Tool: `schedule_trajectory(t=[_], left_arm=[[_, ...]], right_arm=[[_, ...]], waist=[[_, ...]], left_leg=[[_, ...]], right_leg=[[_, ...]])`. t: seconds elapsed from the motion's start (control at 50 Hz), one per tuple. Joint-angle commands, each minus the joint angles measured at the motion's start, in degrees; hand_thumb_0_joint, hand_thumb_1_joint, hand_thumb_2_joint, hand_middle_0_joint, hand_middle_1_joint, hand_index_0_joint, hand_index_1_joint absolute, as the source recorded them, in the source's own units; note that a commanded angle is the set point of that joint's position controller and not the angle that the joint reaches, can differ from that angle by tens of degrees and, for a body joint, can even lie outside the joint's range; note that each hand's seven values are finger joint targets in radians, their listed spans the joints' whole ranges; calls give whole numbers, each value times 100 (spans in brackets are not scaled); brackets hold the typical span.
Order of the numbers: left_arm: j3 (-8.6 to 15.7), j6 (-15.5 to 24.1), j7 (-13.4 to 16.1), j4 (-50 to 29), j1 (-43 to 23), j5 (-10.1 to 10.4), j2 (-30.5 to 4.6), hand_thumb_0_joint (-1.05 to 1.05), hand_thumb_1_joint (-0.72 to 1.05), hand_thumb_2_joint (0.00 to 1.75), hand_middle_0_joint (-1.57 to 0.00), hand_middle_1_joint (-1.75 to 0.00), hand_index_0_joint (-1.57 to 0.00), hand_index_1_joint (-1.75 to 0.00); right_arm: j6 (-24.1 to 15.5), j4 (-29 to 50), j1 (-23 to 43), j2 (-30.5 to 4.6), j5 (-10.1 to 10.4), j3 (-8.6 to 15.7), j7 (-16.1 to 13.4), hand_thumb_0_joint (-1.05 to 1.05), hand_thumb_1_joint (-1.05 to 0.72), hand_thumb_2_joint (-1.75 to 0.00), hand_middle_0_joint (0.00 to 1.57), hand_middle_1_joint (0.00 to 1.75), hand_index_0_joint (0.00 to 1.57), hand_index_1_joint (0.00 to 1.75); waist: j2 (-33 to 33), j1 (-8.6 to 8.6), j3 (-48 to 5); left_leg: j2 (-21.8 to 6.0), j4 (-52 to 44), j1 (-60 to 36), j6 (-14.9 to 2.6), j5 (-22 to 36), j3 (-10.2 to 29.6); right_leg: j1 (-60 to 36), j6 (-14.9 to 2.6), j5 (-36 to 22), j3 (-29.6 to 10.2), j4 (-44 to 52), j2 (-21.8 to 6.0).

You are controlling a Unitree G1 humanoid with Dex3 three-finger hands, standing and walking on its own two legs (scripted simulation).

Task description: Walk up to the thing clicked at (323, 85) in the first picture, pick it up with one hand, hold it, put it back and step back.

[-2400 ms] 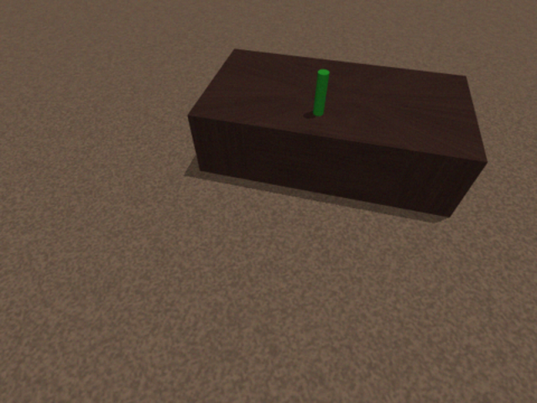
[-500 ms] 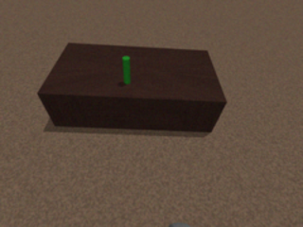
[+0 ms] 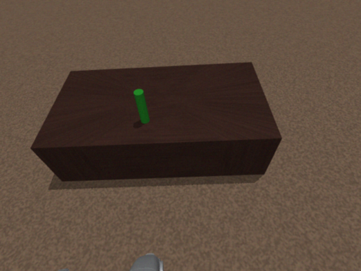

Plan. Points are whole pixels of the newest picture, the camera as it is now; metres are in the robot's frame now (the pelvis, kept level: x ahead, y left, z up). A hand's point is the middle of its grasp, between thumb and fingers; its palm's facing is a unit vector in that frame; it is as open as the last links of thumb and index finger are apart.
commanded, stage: walk up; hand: left
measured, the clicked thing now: (142, 107) +0.91 +0.24 -0.31
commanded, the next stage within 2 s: none
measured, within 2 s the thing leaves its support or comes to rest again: neither
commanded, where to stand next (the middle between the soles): +0.44 +0.02 m, yaw +2 degrees
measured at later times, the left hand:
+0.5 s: hand (85, 219) +0.27 +0.29 -0.13, palm faces -0.07 -0.93 -0.36, open 7.4 cm
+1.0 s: hand (96, 190) +0.37 +0.29 -0.16, palm faces +0.02 -0.92 -0.40, open 7.4 cm
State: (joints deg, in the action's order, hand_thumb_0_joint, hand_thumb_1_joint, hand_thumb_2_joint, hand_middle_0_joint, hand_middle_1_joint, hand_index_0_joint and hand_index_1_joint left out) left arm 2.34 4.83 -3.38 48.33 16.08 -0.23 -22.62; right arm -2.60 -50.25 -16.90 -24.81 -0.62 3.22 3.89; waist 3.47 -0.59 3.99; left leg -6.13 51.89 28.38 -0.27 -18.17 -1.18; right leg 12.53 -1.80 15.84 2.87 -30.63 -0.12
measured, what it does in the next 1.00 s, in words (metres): walks ahead: left foot, then right foot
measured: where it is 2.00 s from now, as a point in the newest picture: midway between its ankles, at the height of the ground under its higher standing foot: (188, 234)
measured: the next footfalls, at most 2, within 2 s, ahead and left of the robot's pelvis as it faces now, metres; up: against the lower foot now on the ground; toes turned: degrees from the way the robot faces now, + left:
left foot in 0.14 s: +0.21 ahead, +0.15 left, +0.00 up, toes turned +7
right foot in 0.56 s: +0.42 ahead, -0.12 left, +0.00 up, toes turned +0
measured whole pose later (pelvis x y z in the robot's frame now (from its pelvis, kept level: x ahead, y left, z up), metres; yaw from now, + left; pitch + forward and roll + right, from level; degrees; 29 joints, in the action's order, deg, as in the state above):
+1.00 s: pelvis +0.35 +0.01 -0.02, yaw +2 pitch -2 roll +0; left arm 1.4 2.6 -0.4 50.6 17.8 0.2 -24.3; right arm -2.0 -50.9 -12.2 -23.3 -0.9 3.1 2.1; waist -0.3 -2.0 6.4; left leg -2.1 35.7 22.8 -0.3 -10.9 -2.7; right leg 14.5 0.1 24.8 3.9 -43.6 -4.4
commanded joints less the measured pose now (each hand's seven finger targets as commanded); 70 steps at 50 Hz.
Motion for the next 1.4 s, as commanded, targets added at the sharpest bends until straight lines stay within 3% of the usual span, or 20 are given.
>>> schedule_trajectory(t=[0.0, 0.1, 0.14, 0.16, 0.28, 0.5, 0.52, 0.56, 0.58, 0.68, 0.76, 0.88, 0.92, 0.96, 1.0, 1.14, 1.18, 1.2, 1.28, 1.38], left_arm=[[534, 161, 123, -489, 43, -29, -1734, 0, 90, 90, -20, -30, -20, -30], [383, 98, 105, -538, -116, -60, -1516, 0, 90, 90, -20, -30, -20, -30], [178, 81, 113, -571, 384, 52, -781, 0, 90, 90, -20, -30, -20, -30], [313, 21, 224, -423, 297, 7, -1446, 0, 90, 90, -20, -30, -20, -30], [318, -46, 85, -44, 508, 27, -1281, 0, 90, 90, -20, -30, -20, -30], [504, 22, -17, 48, 276, -82, -1234, 0, 90, 90, -20, -30, -20, -30], [580, 69, 52, 170, 704, -84, -1392, 0, 90, 90, -20, -30, -20, -30], [758, 164, 181, 73, 1200, -63, -2258, 0, 90, 90, -20, -30, -20, -30], [691, 133, 177, -49, 807, 9, -2175, 0, 90, 90, -20, -30, -20, -30], [530, 160, 230, -231, 189, 3, -1677, 0, 90, 90, -20, -30, -20, -30], [533, 185, 240, -360, 250, -48, -1661, 0, 90, 90, -20, -30, -20, -30], [323, 36, 353, -284, 229, -8, -1519, 0, 90, 90, -20, -30, -20, -30], [227, -43, 397, -300, 46, 48, -1356, 0, 90, 90, -20, -30, -20, -30], [32, -100, 417, -355, 420, 159, -715, 0, 90, 90, -20, -30, -20, -30], [128, -267, 522, 2, 389, 110, -1254, 0, 90, 90, -20, -30, -20, -30], [191, -185, 506, 717, 562, -4, -1057, 0, 90, 90, -20, -30, -20, -30], [244, -93, 526, 535, -77, -109, -1568, 0, 90, 90, -20, -30, -20, -30], [262, -133, 494, 495, -617, -84, -1839, 0, 90, 90, -20, -30, -20, -30], [44, -117, 455, 687, -894, 6, -1193, 0, 90, 90, -20, -30, -20, -30], [33, -144, 442, 970, -1111, 34, -1183, 0, 90, 90, -20, -30, -20, -30]], right_arm=[[-190, 494, 135, -956, -64, 355, 4, 0, -90, -90, 20, 30, 20, 30], [-310, 239, -604, -1122, -76, 514, -48, 0, -90, -90, 20, 30, 20, 30], [-405, 281, -1317, -1882, -163, 707, -174, 0, -90, -90, 20, 30, 20, 30], [-374, 392, -1096, -2042, 50, 730, -176, 0, -90, -90, 20, 30, 20, 30], [-369, 566, -268, -1346, 46, 431, -238, 0, -90, -90, 20, 30, 20, 30], [-221, 774, 29, -1359, 35, 358, -149, 0, -90, -90, 20, 30, 20, 30], [-205, 771, -87, -1094, 16, 264, -160, 0, -90, -90, 20, 30, 20, 30], [-177, 853, -271, -786, 51, 114, -200, 0, -90, -90, 20, 30, 20, 30], [-110, 728, -110, -1240, -2, 252, -273, 0, -90, -90, 20, 30, 20, 30], [-50, 261, -571, -1079, 41, 287, -148, 0, -90, -90, 20, 30, 20, 30], [27, 382, -114, -956, -59, 317, -38, 0, -90, -90, 20, 30, 20, 30], [-17, 319, 255, -628, -2, 201, -170, 0, -90, -90, 20, 30, 20, 30], [-74, 126, -130, -796, -29, 239, -253, 0, -90, -90, 20, 30, 20, 30], [-129, 208, -313, -1502, -76, 383, -350, 0, -90, -90, 20, 30, 20, 30], [-53, 251, 153, -1497, 113, 395, -376, 0, -90, -90, 20, 30, 20, 30], [136, 235, 1205, -1018, 70, 76, -377, 0, -90, -90, 20, 30, 20, 30], [203, 174, 1203, -568, 170, -38, -338, 0, -90, -90, 20, 30, 20, 30], [246, 13, 1265, -772, 158, 49, -382, 0, -90, -90, 20, 30, 20, 30], [113, -401, 1309, -856, 114, 27, -331, 0, -90, -90, 20, 30, 20, 30], [110, -746, 1568, -786, 127, -83, -327, 0, -90, -90, 20, 30, 20, 30]], waist=[[-1190, -137, 20], [-399, 492, -430], [1608, 651, -861], [705, 628, -782], [572, 136, -132], [50, -185, -183], [-542, -406, -448], [-1997, -587, -413], [-1146, -451, -163], [-1308, -29, -51], [-1243, -162, 155], [-1024, -100, -311], [-613, 213, -654], [1008, 212, -1169], [437, 129, -1063], [562, -233, -694], [-629, -26, -463], [-966, 113, -206], [-523, 135, -569], [-569, 71, -596]], left_leg=[[-82, -1031, -202, 10, 459, -39], [443, -1915, -2559, -176, 582, -453], [-1599, -3485, -3891, -1017, -1057, 3267], [-2089, -3769, -3329, -1533, -1376, 3970], [-1017, -3453, -1942, -1206, 1255, 885], [-647, -2549, -723, -870, -265, 317], [-375, -1547, -377, -717, 47, 68], [766, 1187, 1369, -205, -1210, -188], [324, 1468, 1261, -187, -1238, 454], [95, 621, 341, -61, -121, 450], [37, -261, 239, 69, 219, 190], [387, -1521, -1073, -52, 997, -283], [517, -2315, -1923, -259, 1659, -297], [-1284, -2694, -3053, -1058, 3213, 2234], [-1599, -2890, -2265, -1667, 2283, 2404], [-703, -2090, -564, -799, 1350, 905], [36, -1553, -457, -157, 108, 467], [332, -1231, -1212, -107, -712, 191], [-177, -2270, -1878, -322, 1081, 659], [-90, -2496, -1802, -212, 1451, 457]], right_leg=[[329, -1150, 219, -1225, 1438, -1459], [1238, -728, -247, -652, -107, -1085], [2923, -75, 1095, -47, -3275, 272], [2929, -147, 1433, -620, -3790, 5], [1954, 65, 370, -435, -2501, -614], [-344, 35, -500, 255, -175, -118], [-1156, -46, -79, 58, 75, -79], [-1673, -991, 1819, -4026, 1936, -2463], [-1063, -1377, 1865, -4116, 1789, -2660], [-98, -987, -177, -1364, 1498, -1529], [181, -1103, 228, -1048, 1640, -1574], [227, -812, -3099, -282, 218, -1362], [369, -483, -2664, -46, -881, -1040], [1624, 85, 1119, -40, -2548, 20], [1356, 26, 1976, -456, -3083, -263], [-414, 48, -140, -130, -99, -129], [311, -379, 160, -1987, 944, -1316], [1365, -783, 450, -2243, 1083, -1730], [790, -44, -711, -823, 368, -742], [89, -24, -1052, -843, 696, -801]])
